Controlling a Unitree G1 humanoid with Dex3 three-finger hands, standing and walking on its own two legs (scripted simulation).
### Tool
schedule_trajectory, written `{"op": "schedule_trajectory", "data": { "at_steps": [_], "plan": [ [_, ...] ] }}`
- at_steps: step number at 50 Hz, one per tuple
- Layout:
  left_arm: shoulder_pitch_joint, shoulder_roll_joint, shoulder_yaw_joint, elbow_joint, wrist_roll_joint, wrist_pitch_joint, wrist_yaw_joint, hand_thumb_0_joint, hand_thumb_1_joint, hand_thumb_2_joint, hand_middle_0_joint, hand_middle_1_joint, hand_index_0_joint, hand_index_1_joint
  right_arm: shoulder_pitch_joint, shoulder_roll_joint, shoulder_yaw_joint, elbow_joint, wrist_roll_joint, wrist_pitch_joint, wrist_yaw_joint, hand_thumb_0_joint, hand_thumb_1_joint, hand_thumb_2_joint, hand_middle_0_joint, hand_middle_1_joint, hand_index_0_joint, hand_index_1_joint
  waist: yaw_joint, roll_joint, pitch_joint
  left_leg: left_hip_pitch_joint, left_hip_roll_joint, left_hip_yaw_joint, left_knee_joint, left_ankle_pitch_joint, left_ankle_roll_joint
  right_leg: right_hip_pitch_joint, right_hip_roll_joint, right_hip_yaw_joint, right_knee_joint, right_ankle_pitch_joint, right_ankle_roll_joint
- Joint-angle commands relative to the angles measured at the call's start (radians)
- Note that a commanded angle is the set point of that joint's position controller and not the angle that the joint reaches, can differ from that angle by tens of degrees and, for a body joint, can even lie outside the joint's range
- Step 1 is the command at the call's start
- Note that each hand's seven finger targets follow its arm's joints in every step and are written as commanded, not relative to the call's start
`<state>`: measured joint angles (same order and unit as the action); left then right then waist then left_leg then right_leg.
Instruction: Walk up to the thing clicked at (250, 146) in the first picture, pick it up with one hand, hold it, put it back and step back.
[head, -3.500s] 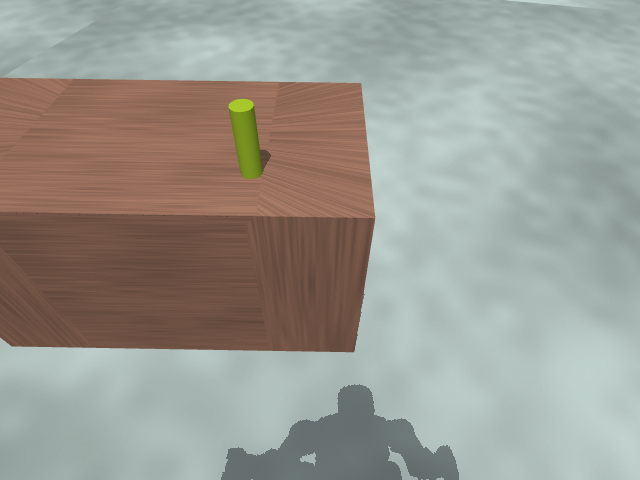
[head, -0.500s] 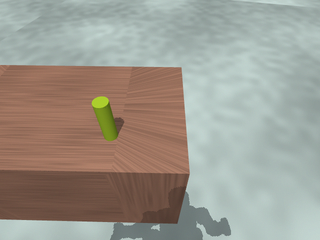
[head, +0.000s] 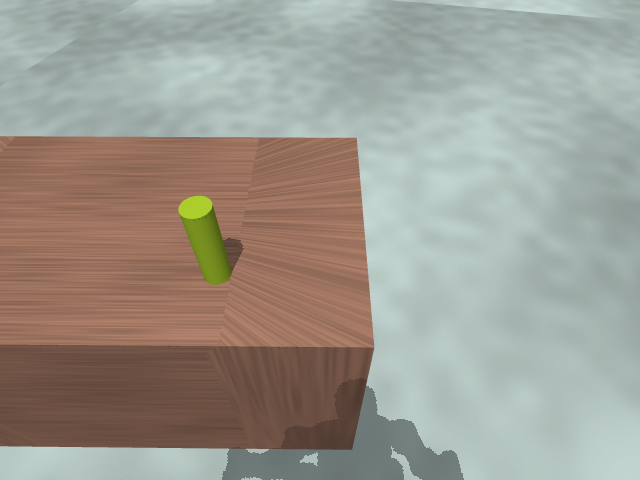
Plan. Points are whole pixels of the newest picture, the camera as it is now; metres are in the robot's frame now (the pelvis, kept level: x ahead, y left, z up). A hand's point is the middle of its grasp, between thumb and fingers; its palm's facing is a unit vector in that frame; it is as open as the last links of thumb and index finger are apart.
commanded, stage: walk up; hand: left
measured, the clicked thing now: (207, 243) +0.51 +0.21 -0.04
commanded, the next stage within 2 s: stand in 0.04 s
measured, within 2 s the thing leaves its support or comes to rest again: neither
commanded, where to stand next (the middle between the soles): +0.05 +0.00 m, yaw -1 degrees
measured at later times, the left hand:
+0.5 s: hand out of the picture +0.09 +0.25 -0.15, palm faces -0.02 -0.94 -0.35, open 7.4 cm
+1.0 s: hand out of the picture +0.10 +0.24 -0.15, palm faces -0.01 -0.94 -0.34, open 7.4 cm
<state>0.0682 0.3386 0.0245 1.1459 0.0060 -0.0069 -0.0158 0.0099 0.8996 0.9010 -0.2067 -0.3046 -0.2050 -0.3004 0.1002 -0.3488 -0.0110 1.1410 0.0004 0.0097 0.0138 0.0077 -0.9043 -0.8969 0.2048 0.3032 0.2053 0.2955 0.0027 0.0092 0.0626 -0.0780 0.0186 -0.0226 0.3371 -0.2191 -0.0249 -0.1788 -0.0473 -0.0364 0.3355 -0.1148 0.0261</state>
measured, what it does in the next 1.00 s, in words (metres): stands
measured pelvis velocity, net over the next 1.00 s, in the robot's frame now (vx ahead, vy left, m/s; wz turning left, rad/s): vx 0.02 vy -0.01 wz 0.00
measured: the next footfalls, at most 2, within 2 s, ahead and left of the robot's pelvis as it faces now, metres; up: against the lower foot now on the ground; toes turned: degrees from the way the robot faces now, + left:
none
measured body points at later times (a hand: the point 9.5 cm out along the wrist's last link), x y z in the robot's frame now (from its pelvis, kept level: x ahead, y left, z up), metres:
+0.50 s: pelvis +0.01 -0.01 +0.00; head +0.03 -0.02 +0.45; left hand +0.09 +0.29 -0.13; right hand +0.08 -0.31 -0.14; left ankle -0.02 +0.14 -0.75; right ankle +0.04 -0.14 -0.75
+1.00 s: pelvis +0.02 -0.01 +0.00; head +0.03 -0.02 +0.45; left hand +0.10 +0.29 -0.13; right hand +0.09 -0.31 -0.14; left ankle -0.02 +0.14 -0.75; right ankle +0.04 -0.14 -0.75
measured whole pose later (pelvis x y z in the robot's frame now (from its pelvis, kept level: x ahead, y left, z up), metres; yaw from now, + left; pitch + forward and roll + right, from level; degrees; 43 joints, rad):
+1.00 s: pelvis +0.02 -0.01 +0.00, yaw +0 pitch -2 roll +0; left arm 0.08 0.35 0.01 1.14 0.00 -0.01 -0.01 0.01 0.90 0.90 -0.21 -0.30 -0.21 -0.30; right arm 0.12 -0.36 0.00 1.12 -0.01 0.00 0.01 0.01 -0.90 -0.90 0.20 0.30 0.21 0.30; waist 0.00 0.01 0.05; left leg -0.05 0.04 -0.03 0.32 -0.24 -0.04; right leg -0.16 -0.03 -0.05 0.34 -0.15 0.01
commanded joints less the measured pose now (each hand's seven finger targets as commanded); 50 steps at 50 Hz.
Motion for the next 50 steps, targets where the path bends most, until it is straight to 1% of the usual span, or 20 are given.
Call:
{"op": "schedule_trajectory", "data": {
  "at_steps": [1, 2, 3, 5, 7, 9, 10, 11, 13, 16, 20, 23, 24, 25, 32, 35, 40, 43, 48, 50],
  "plan": [
    [-0.054, 0.216, 0.038, -0.063, 0.004, -0.023, 0.016, 0.0, 0.9, 0.9, -0.2, -0.3, -0.2, -0.3, -0.035, -0.21, -0.036, -0.067, -0.003, -0.028, -0.014, 0.0, -0.9, -0.9, 0.2, 0.3, 0.2, 0.3, 0.005, -0.001, -0.091, -0.091, 0.097, -0.071, -0.08, 0.08, 0.043, 0.101, -0.085, 0.083, -0.033, 0.038, -0.032],
    [-0.027, 0.22, 0.027, -0.053, 0.003, -0.022, 0.017, 0.0, 0.9, 0.9, -0.2, -0.3, -0.2, -0.3, -0.029, -0.218, -0.036, -0.065, -0.014, -0.033, -0.015, 0.0, -0.9, -0.9, 0.2, 0.3, 0.2, 0.3, 0.004, 0.004, -0.106, -0.086, 0.108, -0.074, -0.096, 0.027, 0.039, 0.1, -0.088, 0.086, -0.034, -0.022, -0.035],
    [-0.028, 0.22, 0.026, -0.054, 0.004, -0.021, 0.016, 0.0, 0.9, 0.9, -0.2, -0.3, -0.2, -0.3, -0.032, -0.216, -0.036, -0.064, -0.017, -0.035, -0.015, 0.0, -0.9, -0.9, 0.2, 0.3, 0.2, 0.3, 0.009, -0.005, -0.087, -0.106, 0.104, -0.076, -0.101, 0.003, 0.038, 0.093, -0.087, 0.088, -0.039, -0.051, -0.036],
    [-0.031, 0.224, 0.025, -0.056, 0.005, -0.021, 0.015, 0.0, 0.9, 0.9, -0.2, -0.3, -0.2, -0.3, -0.025, -0.22, -0.036, -0.063, -0.015, -0.038, -0.015, 0.0, -0.9, -0.9, 0.2, 0.3, 0.2, 0.3, 0.006, 0.004, -0.062, -0.121, 0.103, -0.076, -0.104, -0.016, 0.038, 0.082, -0.088, 0.096, -0.038, -0.064, -0.038],
    [-0.026, 0.224, 0.023, -0.059, 0.006, -0.022, 0.015, 0.0, 0.9, 0.9, -0.2, -0.3, -0.2, -0.3, -0.025, -0.218, -0.038, -0.067, -0.015, -0.038, -0.015, 0.0, -0.9, -0.9, 0.2, 0.3, 0.2, 0.3, 0.006, -0.004, -0.07, -0.107, 0.104, -0.075, -0.098, 0.003, 0.037, 0.07, -0.089, 0.094, -0.036, -0.06, -0.04],
    [-0.023, 0.227, 0.022, -0.06, 0.003, -0.023, 0.014, 0.0, 0.9, 0.9, -0.2, -0.3, -0.2, -0.3, -0.017, -0.217, -0.036, -0.065, -0.013, -0.04, -0.015, 0.0, -0.9, -0.9, 0.2, 0.3, 0.2, 0.3, 0.004, -0.002, -0.055, -0.104, 0.102, -0.07, -0.094, 0.02, 0.038, 0.064, -0.09, 0.1, -0.036, -0.029, -0.04],
    [-0.019, 0.227, 0.021, -0.063, 0.004, -0.026, 0.014, 0.0, 0.9, 0.9, -0.2, -0.3, -0.2, -0.3, -0.013, -0.215, -0.035, -0.067, -0.013, -0.041, -0.014, 0.0, -0.9, -0.9, 0.2, 0.3, 0.2, 0.3, 0.002, -0.008, -0.075, -0.095, 0.104, -0.069, -0.087, 0.051, 0.038, 0.077, -0.091, 0.098, -0.032, 0.0, -0.041],
    [-0.02, 0.228, 0.02, -0.063, 0.001, -0.026, 0.015, 0.0, 0.9, 0.9, -0.2, -0.3, -0.2, -0.3, -0.007, -0.217, -0.035, -0.067, -0.013, -0.041, -0.014, 0.0, -0.9, -0.9, 0.2, 0.3, 0.2, 0.3, 0.001, -0.011, -0.074, -0.096, 0.102, -0.068, -0.087, 0.053, 0.036, 0.078, -0.089, 0.097, -0.031, -0.011, -0.04],
    [-0.019, 0.232, 0.02, -0.065, 0.0, -0.027, 0.016, 0.0, 0.9, 0.9, -0.2, -0.3, -0.2, -0.3, -0.011, -0.217, -0.036, -0.068, -0.012, -0.04, -0.015, 0.0, -0.9, -0.9, 0.2, 0.3, 0.2, 0.3, 0.0, -0.013, -0.083, -0.067, 0.104, -0.063, -0.072, 0.101, 0.037, 0.069, -0.093, 0.101, -0.031, 0.039, -0.042],
    [-0.009, 0.229, 0.017, -0.065, 0.001, -0.027, 0.017, 0.0, 0.9, 0.9, -0.2, -0.3, -0.2, -0.3, -0.004, -0.222, -0.035, -0.063, -0.011, -0.04, -0.017, 0.0, -0.9, -0.9, 0.2, 0.3, 0.2, 0.3, -0.001, 0.003, -0.095, -0.066, 0.106, -0.061, -0.07, 0.104, 0.034, 0.089, -0.093, 0.098, -0.028, 0.068, -0.042],
    [-0.008, 0.232, 0.016, -0.064, 0.001, -0.029, 0.019, 0.0, 0.9, 0.9, -0.2, -0.3, -0.2, -0.3, -0.002, -0.221, -0.033, -0.065, -0.01, -0.038, -0.018, 0.0, -0.9, -0.9, 0.2, 0.3, 0.2, 0.3, -0.005, -0.019, -0.114, -0.039, 0.112, -0.056, -0.065, 0.15, 0.032, 0.095, -0.097, 0.093, -0.015, 0.127, -0.044],
    [-0.016, 0.233, 0.015, -0.063, 0.0, -0.027, 0.021, 0.0, 0.9, 0.9, -0.2, -0.3, -0.2, -0.3, -0.003, -0.221, -0.031, -0.064, -0.01, -0.034, -0.018, 0.0, -0.9, -0.9, 0.2, 0.3, 0.2, 0.3, -0.003, -0.025, -0.103, -0.049, 0.112, -0.056, -0.063, 0.13, 0.032, 0.099, -0.094, 0.094, -0.025, 0.095, -0.041],
    [-0.005, 0.227, 0.011, -0.063, 0.001, -0.029, 0.02, 0.0, 0.9, 0.9, -0.2, -0.3, -0.2, -0.3, -0.008, -0.222, -0.031, -0.065, -0.008, -0.034, -0.018, 0.0, -0.9, -0.9, 0.2, 0.3, 0.2, 0.3, -0.002, -0.024, -0.105, -0.035, 0.113, -0.055, -0.055, 0.15, 0.033, 0.091, -0.096, 0.093, -0.026, 0.131, -0.041],
    [-0.011, 0.233, 0.014, -0.062, -0.001, -0.027, 0.02, 0.0, 0.9, 0.9, -0.2, -0.3, -0.2, -0.3, 0.003, -0.218, -0.029, -0.062, -0.01, -0.034, -0.019, 0.0, -0.9, -0.9, 0.2, 0.3, 0.2, 0.3, -0.006, -0.014, -0.098, -0.048, 0.108, -0.051, -0.065, 0.135, 0.03, 0.093, -0.096, 0.096, -0.029, 0.115, -0.04],
    [-0.012, 0.23, 0.015, -0.059, -0.001, -0.027, 0.02, 0.0, 0.9, 0.9, -0.2, -0.3, -0.2, -0.3, -0.01, -0.22, -0.028, -0.07, -0.008, -0.034, -0.02, 0.0, -0.9, -0.9, 0.2, 0.3, 0.2, 0.3, 0.002, -0.007, -0.094, -0.042, 0.115, -0.055, -0.07, 0.16, 0.029, 0.101, -0.093, 0.087, -0.022, 0.129, -0.04],
    [-0.021, 0.232, 0.017, -0.063, 0.0, -0.028, 0.02, 0.0, 0.9, 0.9, -0.2, -0.3, -0.2, -0.3, 0.002, -0.222, -0.026, -0.071, -0.01, -0.036, -0.022, 0.0, -0.9, -0.9, 0.2, 0.3, 0.2, 0.3, -0.004, -0.011, -0.105, -0.042, 0.117, -0.048, -0.065, 0.176, 0.029, 0.119, -0.098, 0.093, -0.02, 0.165, -0.042],
    [-0.023, 0.229, 0.018, -0.064, 0.002, -0.027, 0.021, 0.0, 0.9, 0.9, -0.2, -0.3, -0.2, -0.3, -0.008, -0.219, -0.03, -0.076, -0.01, -0.033, -0.021, 0.0, -0.9, -0.9, 0.2, 0.3, 0.2, 0.3, -0.002, -0.015, -0.1, -0.042, 0.115, -0.048, -0.065, 0.152, 0.03, 0.111, -0.092, 0.087, -0.032, 0.133, -0.041],
    [-0.026, 0.224, 0.019, -0.065, 0.002, -0.028, 0.02, 0.0, 0.9, 0.9, -0.2, -0.3, -0.2, -0.3, -0.006, -0.222, -0.029, -0.079, -0.01, -0.035, -0.021, 0.0, -0.9, -0.9, 0.2, 0.3, 0.2, 0.3, -0.003, -0.006, -0.114, -0.042, 0.118, -0.047, -0.062, 0.185, 0.03, 0.133, -0.098, 0.088, -0.018, 0.189, -0.045],
    [-0.024, 0.228, 0.021, -0.064, -0.001, -0.024, 0.019, 0.0, 0.9, 0.9, -0.2, -0.3, -0.2, -0.3, -0.007, -0.218, -0.029, -0.079, -0.01, -0.034, -0.023, 0.0, -0.9, -0.9, 0.2, 0.3, 0.2, 0.3, 0.0, -0.004, -0.091, -0.037, 0.115, -0.049, -0.075, 0.146, 0.027, 0.104, -0.091, 0.084, -0.026, 0.116, -0.046],
    [-0.022, 0.231, 0.022, -0.064, 0.001, -0.024, 0.018, 0.0, 0.9, 0.9, -0.2, -0.3, -0.2, -0.3, 0.0, -0.216, -0.028, -0.078, -0.011, -0.035, -0.023, 0.0, -0.9, -0.9, 0.2, 0.3, 0.2, 0.3, -0.001, -0.006, -0.096, -0.043, 0.116, -0.048, -0.075, 0.147, 0.028, 0.113, -0.092, 0.087, -0.025, 0.134, -0.045]
  ]
}}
